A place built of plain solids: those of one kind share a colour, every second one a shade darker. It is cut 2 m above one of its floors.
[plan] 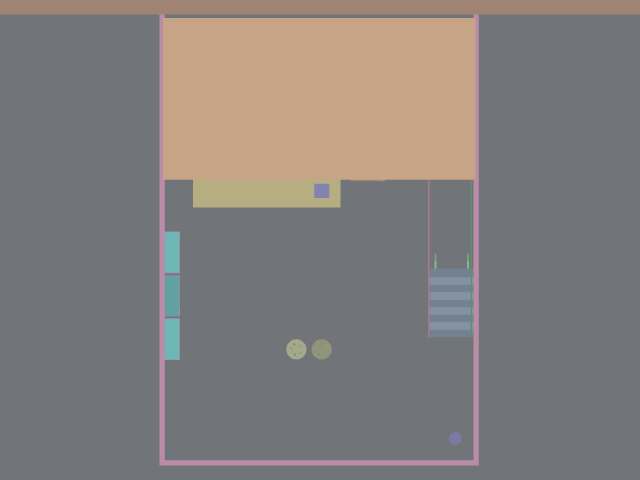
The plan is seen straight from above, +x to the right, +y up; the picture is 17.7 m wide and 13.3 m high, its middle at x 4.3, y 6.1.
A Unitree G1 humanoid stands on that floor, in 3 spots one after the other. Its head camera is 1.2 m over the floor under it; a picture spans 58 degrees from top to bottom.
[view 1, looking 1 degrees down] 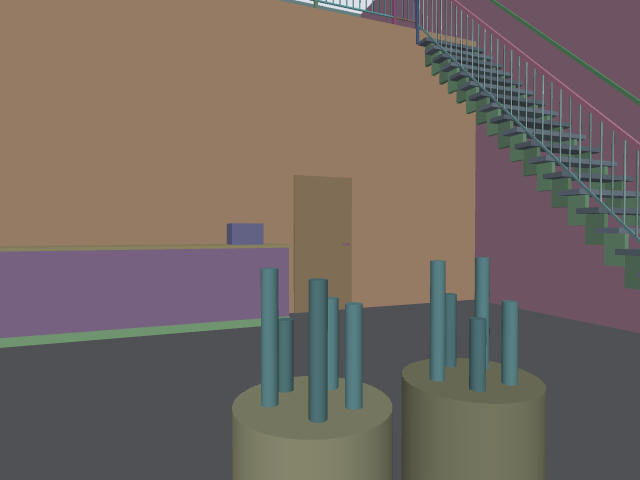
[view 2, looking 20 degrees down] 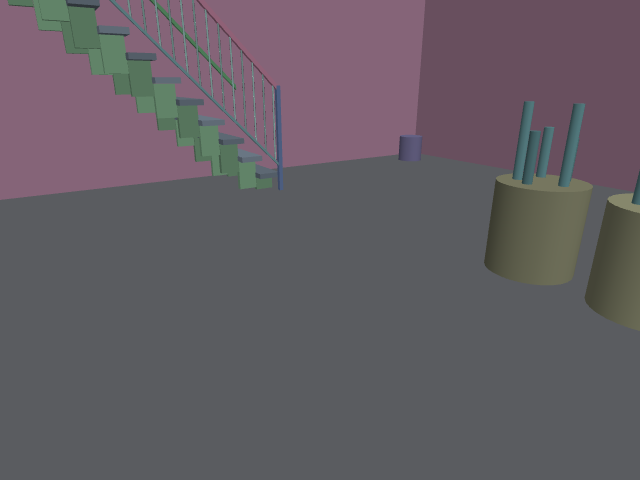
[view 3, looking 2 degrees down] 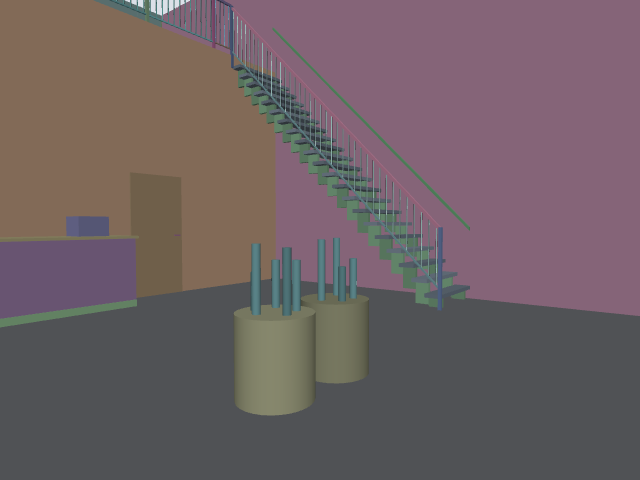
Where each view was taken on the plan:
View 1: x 3.10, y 1.65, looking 68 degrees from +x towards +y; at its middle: service_door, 6.57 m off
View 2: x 2.83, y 5.76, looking -33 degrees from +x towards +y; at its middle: ground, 3.51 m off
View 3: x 1.50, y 1.00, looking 38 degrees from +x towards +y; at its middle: roll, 3.39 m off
